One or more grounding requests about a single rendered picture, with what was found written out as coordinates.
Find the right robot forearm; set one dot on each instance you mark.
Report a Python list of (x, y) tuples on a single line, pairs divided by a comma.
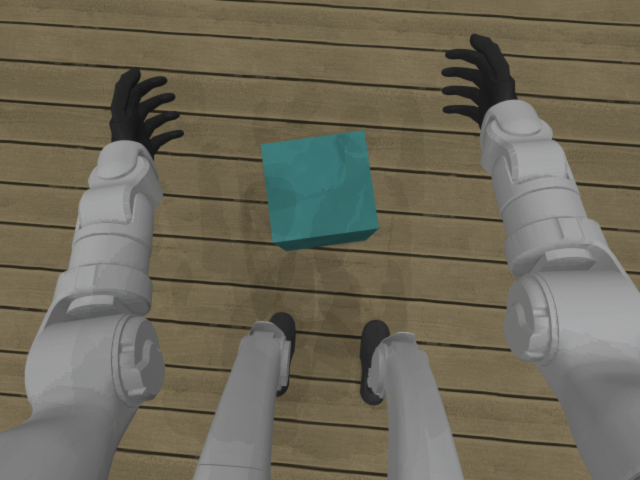
[(538, 200)]

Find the robot right foot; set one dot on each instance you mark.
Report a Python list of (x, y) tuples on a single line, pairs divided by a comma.
[(373, 334)]

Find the right robot hand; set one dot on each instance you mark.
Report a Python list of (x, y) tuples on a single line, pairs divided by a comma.
[(493, 78)]

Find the left robot hand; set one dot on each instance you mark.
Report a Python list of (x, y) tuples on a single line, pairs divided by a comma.
[(128, 114)]

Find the robot right shin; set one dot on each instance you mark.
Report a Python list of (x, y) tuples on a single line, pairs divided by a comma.
[(397, 337)]

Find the robot right upper arm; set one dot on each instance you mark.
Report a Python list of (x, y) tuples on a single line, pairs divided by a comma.
[(582, 331)]

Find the left robot forearm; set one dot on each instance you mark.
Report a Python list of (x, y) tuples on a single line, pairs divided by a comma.
[(112, 244)]

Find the robot left upper arm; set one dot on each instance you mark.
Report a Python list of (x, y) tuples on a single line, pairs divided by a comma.
[(86, 380)]

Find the carton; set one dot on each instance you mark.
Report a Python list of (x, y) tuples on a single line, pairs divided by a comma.
[(319, 191)]

